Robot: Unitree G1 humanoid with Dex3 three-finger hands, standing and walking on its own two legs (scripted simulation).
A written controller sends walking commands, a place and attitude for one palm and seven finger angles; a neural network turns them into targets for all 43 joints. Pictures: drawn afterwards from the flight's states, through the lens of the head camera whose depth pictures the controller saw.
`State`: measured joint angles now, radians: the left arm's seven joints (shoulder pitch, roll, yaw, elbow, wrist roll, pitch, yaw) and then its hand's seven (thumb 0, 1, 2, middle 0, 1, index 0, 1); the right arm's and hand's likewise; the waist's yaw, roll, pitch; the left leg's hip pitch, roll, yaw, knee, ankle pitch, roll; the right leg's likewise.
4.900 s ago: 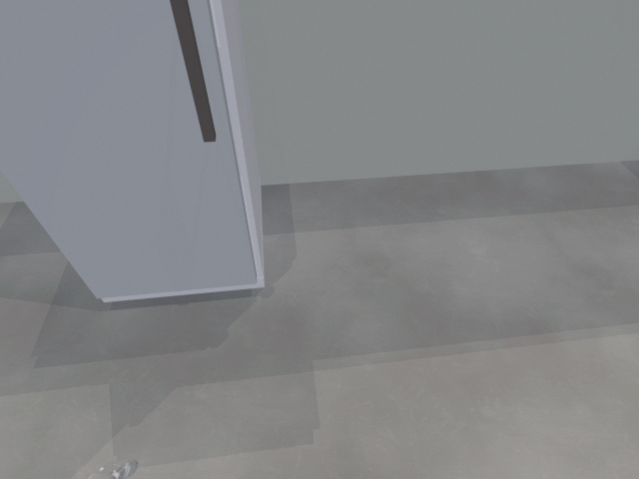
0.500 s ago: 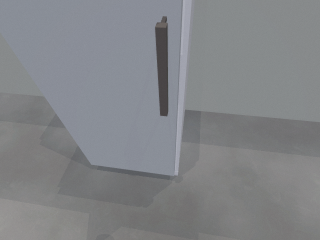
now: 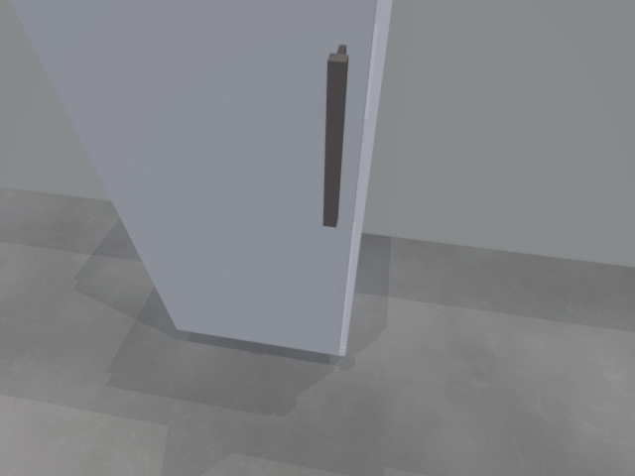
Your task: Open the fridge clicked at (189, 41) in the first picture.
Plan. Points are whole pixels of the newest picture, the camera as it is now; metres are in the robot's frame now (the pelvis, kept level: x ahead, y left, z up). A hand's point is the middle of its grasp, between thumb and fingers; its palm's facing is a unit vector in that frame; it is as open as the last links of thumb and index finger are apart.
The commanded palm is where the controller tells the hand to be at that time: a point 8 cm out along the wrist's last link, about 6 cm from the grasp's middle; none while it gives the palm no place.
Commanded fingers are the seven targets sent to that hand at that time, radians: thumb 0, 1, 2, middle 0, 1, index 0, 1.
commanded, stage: come to a stop and stand still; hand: right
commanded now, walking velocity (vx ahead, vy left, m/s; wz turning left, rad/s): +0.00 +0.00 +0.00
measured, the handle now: (335, 147) +0.59 +0.01 +0.12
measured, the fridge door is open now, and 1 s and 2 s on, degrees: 0 0 0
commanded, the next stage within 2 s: look again from close up in 0.20 s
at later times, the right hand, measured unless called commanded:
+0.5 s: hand out of the picture +0.00 -0.17 -0.18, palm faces +0.04 +0.97 -0.23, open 7.4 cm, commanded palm none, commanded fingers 0.00 -0.90 -0.90 0.20 0.30 0.20 0.30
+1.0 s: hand out of the picture +0.03 -0.21 -0.17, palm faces +0.00 +0.96 -0.27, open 7.4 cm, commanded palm none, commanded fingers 0.00 -0.90 -0.90 0.20 0.30 0.20 0.30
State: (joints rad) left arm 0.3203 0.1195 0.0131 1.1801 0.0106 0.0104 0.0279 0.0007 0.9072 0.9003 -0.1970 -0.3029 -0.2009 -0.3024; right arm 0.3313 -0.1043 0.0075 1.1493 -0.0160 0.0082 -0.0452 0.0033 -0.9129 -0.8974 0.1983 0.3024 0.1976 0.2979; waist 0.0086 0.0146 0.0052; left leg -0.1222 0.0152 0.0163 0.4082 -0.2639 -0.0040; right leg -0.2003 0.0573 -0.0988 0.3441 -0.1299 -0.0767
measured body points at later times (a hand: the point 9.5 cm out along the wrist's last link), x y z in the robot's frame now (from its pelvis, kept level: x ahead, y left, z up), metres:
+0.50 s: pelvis +0.00 +0.02 -0.01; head -0.01 +0.02 +0.44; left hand +0.03 +0.26 -0.16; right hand +0.00 -0.22 -0.16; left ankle -0.03 +0.12 -0.74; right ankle +0.04 -0.07 -0.74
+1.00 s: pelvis -0.02 +0.01 +0.00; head -0.03 -0.01 +0.45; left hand +0.06 +0.27 -0.14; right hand +0.03 -0.26 -0.15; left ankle -0.03 +0.12 -0.74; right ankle +0.04 -0.07 -0.74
